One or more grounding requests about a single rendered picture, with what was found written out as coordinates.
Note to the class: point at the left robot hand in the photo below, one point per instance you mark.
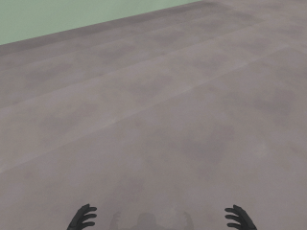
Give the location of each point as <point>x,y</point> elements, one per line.
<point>78,223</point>

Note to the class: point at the right robot hand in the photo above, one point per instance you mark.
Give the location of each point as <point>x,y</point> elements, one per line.
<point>245,221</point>

